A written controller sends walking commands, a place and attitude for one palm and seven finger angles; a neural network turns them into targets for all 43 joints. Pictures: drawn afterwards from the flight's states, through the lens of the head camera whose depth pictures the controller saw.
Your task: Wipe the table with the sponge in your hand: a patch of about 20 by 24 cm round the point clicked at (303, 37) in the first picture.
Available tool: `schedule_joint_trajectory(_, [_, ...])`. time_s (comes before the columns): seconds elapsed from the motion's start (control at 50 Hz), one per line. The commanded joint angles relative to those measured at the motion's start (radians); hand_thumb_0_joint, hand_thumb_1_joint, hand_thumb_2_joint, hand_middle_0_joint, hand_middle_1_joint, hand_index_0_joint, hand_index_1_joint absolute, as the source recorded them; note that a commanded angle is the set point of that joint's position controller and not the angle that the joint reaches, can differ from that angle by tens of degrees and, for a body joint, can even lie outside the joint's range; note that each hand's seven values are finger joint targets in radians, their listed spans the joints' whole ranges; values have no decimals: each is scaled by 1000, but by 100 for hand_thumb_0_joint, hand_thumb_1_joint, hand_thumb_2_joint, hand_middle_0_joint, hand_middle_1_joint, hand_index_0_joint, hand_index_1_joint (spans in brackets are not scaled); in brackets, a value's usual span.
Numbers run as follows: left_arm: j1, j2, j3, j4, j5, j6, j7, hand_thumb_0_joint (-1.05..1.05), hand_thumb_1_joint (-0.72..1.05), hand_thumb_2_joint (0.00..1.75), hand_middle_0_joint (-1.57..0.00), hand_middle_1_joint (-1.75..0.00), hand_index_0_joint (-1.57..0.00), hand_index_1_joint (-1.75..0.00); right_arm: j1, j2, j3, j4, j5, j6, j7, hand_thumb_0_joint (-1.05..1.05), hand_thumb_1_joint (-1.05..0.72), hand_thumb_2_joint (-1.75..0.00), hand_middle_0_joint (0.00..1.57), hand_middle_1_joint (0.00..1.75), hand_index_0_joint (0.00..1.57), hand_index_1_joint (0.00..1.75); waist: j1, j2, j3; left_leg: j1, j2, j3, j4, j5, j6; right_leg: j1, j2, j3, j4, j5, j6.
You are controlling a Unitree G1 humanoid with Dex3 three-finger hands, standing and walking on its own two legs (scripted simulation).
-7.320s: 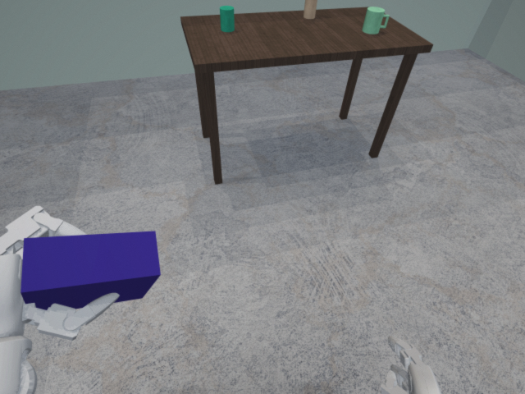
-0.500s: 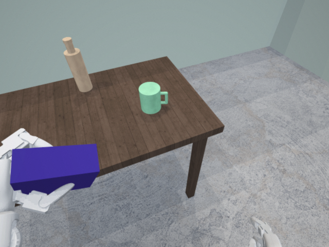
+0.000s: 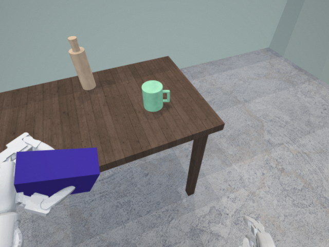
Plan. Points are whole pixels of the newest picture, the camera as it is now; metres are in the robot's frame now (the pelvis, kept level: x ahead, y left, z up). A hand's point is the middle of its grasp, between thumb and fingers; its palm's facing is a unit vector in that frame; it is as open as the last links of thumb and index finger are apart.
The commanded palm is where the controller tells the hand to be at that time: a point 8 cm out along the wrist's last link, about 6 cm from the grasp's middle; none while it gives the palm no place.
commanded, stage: look again from close up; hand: left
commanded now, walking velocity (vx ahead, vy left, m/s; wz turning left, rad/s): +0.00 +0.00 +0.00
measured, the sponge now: (71, 173) +0.23 +0.20 +0.13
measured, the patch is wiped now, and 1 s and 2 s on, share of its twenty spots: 0.00 0.00 0.00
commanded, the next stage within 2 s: shuffle to correct the standing spot in 0.28 s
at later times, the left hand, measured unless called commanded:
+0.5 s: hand (15, 144) +0.26 +0.31 +0.16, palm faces +0.40 -0.85 -0.34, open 9.6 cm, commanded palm +0.20 +0.34 +0.17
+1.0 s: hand (20, 135) +0.29 +0.32 +0.16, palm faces +0.37 -0.84 -0.39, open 9.6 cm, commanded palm +0.23 +0.36 +0.17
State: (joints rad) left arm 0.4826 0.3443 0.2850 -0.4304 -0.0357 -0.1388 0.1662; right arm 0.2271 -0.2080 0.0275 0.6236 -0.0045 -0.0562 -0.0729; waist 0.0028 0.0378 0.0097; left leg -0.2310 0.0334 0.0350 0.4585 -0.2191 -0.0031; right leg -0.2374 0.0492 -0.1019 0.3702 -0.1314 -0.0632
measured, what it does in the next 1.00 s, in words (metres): shifts its weight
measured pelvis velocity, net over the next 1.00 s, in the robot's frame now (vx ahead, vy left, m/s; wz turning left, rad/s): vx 0.07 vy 0.08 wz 0.00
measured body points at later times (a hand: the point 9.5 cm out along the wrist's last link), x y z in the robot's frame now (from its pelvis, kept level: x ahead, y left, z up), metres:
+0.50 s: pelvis +0.03 +0.06 +0.00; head +0.07 +0.09 +0.44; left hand +0.24 +0.36 +0.18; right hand +0.22 -0.15 -0.07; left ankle +0.02 +0.12 -0.74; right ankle +0.05 -0.07 -0.74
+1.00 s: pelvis +0.07 +0.08 -0.02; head +0.09 +0.11 +0.43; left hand +0.27 +0.37 +0.18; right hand +0.23 -0.15 -0.09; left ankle +0.02 +0.12 -0.74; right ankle +0.08 -0.04 -0.73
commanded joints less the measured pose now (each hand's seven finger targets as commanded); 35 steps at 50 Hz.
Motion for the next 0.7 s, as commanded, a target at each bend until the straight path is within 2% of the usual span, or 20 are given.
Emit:
schedule_joint_trajectory(0.0, [-1179,1013,725,-500,142,-159,1,0,10,130,-120,-160,-120,-160,67,-137,-76,-149,-8,-110,-8,0,-90,-90,20,30,20,30,1,-224,111,-133,27,10,51,10,26,-93,-131,192,-200,-12,242])
schedule_joint_trajectory(0.02, [-613,428,349,95,48,-128,-43,0,10,130,-120,-160,-120,-160,-30,-30,-35,-102,2,-103,0,0,-90,-90,20,30,20,30,14,-157,-175,-32,-22,-10,90,24,47,20,-226,190,-102,-130,108])
schedule_joint_trajectory(0.04, [-300,262,244,201,10,-120,-61,0,10,130,-120,-160,-120,-160,-48,-88,-64,-167,16,-124,2,0,-90,-90,20,30,20,30,79,-89,-90,-7,-39,-5,87,-34,19,-1,-208,316,-189,-173,96])
schedule_joint_trajectory(0.06, [-201,145,148,141,-21,-151,-79,0,10,130,-120,-160,-120,-160,-61,-108,-68,-197,16,-137,30,0,-90,-90,20,30,20,30,75,37,-124,-17,-24,-7,19,-53,22,73,-226,301,-158,-156,69])
schedule_joint_trajectory(0.08, [-179,159,133,-28,-30,-176,-77,0,10,130,-120,-160,-120,-160,-46,-108,-63,-202,22,-136,44,0,-90,-90,20,30,20,30,58,57,-157,-12,-23,-20,-33,-58,26,135,-215,264,-127,-167,63])
schedule_joint_trajectory(0.14, [-111,173,110,-170,-24,-182,-63,0,10,130,-120,-160,-120,-160,-77,-108,-54,-200,16,-159,51,0,-90,-90,20,30,20,30,57,-36,-106,-24,-3,-45,-112,-94,35,110,-151,203,-107,-264,70])
schedule_joint_trajectory(0.16, [-72,180,132,-167,-24,-174,-57,0,10,130,-120,-160,-120,-160,-103,-113,-52,-197,18,-164,51,0,-90,-90,20,30,20,30,52,-26,-109,-7,25,-65,-139,-102,39,93,-124,177,-69,-236,56])
schedule_joint_trajectory(0.22, [-152,230,199,-205,-8,-174,-48,0,10,130,-120,-160,-120,-160,-95,-121,-55,-207,11,-169,36,0,-90,-90,20,30,20,30,44,-31,-86,-92,63,-125,-198,-102,44,140,-87,123,25,-132,56])
schedule_joint_trajectory(0.24, [-177,236,215,-214,-6,-176,-46,0,10,130,-120,-160,-120,-160,-90,-119,-57,-209,10,-171,34,0,-90,-90,20,30,20,30,41,-26,-91,-89,65,-128,-191,-66,44,147,-86,119,44,-82,54])
schedule_joint_trajectory(0.26, [-210,278,254,-238,-5,-177,-43,0,10,130,-120,-160,-120,-160,-108,-119,-50,-208,6,-170,32,0,-90,-90,20,30,20,30,36,15,-91,-74,76,-129,-197,-42,41,138,-83,106,74,-55,55])
schedule_joint_trajectory(0.28, [-238,243,229,-247,-5,-181,-46,0,10,130,-120,-160,-120,-160,-102,-112,-52,-210,3,-168,28,0,-90,-90,20,30,20,30,32,40,-94,-68,79,-135,-187,8,38,140,-89,96,87,-18,51])
schedule_joint_trajectory(0.32, [-252,239,223,-248,-5,-181,-46,0,10,130,-120,-160,-120,-160,-100,-112,-54,-211,1,-170,30,0,-90,-90,20,30,20,30,34,67,-120,-20,72,-115,-141,150,23,148,-93,96,90,59,45])
schedule_joint_trajectory(0.36, [-252,218,202,-273,-4,-179,-49,0,10,130,-120,-160,-120,-160,-105,-109,-52,-210,0,-175,40,0,-90,-90,20,30,20,30,28,70,-161,65,62,-86,-95,298,-1,134,-89,91,90,124,43])
schedule_joint_trajectory(0.4, [-225,184,171,-283,-3,-177,-50,0,10,130,-120,-160,-120,-160,-95,-118,-61,-205,-2,-170,49,0,-90,-90,20,30,20,30,24,70,-179,80,57,-83,-57,375,-15,148,-90,80,98,148,34])
schedule_joint_trajectory(0.46, [-164,159,153,-273,0,-166,-52,0,10,130,-120,-160,-120,-160,-99,-123,-69,-202,-3,-160,65,0,-90,-90,20,30,20,30,15,77,-182,100,58,-78,-46,348,-12,104,-78,61,133,85,28])
schedule_joint_trajectory(0.48, [-160,147,141,-265,0,-164,-52,0,10,130,-120,-160,-120,-160,-88,-121,-69,-199,-5,-148,66,0,-90,-90,20,30,20,30,12,91,-161,83,69,-99,-49,340,-12,86,-75,50,145,33,28])
schedule_joint_trajectory(0.54, [-165,170,167,-259,1,-156,-51,0,10,130,-120,-160,-120,-160,-91,-125,-73,-211,-2,-123,67,0,-90,-90,20,30,20,30,8,60,-130,54,78,-111,-31,344,-4,71,-67,38,165,15,21])
schedule_joint_trajectory(0.6, [-170,190,185,-269,-2,-156,-51,0,10,130,-120,-160,-120,-160,-85,-120,-71,-218,1,-107,68,0,-90,-90,20,30,20,30,3,93,-111,105,90,-123,-13,451,-6,15,-60,17,182,-46,21])
schedule_joint_trajectory(0.64, [-179,199,195,-268,-2,-155,-50,0,10,130,-120,-160,-120,-160,-90,-121,-71,-225,4,-99,68,0,-90,-90,20,30,20,30,6,59,-121,61,75,-97,39,465,-1,87,-70,24,155,45,8])
schedule_joint_trajectory(0.68, [-169,196,194,-274,-8,-157,-48,0,10,130,-120,-160,-120,-160,-87,-124,-73,-225,10,-95,69,0,-90,-90,20,30,20,30,2,19,-148,20,48,-78,95,480,-15,157,-93,46,174,154,-13])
